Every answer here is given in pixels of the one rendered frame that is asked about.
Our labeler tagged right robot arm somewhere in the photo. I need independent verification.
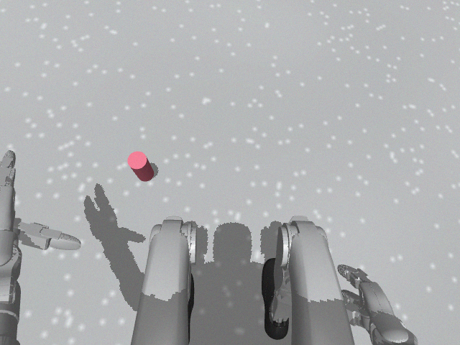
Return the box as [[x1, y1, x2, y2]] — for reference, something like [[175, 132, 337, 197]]
[[369, 313, 418, 345]]

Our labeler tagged right robot hand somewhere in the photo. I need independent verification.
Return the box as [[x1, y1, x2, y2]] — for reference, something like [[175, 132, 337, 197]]
[[338, 264, 395, 333]]

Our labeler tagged can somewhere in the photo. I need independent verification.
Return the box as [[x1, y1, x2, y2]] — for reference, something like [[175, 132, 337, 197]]
[[127, 152, 154, 182]]

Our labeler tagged left robot hand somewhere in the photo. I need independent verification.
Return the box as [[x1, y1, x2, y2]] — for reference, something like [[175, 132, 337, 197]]
[[0, 150, 81, 250]]

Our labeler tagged left robot arm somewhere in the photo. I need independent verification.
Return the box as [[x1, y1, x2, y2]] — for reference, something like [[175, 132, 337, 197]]
[[0, 230, 22, 345]]

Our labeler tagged right robot foot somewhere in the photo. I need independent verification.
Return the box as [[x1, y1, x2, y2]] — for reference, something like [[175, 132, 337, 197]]
[[262, 258, 289, 340]]

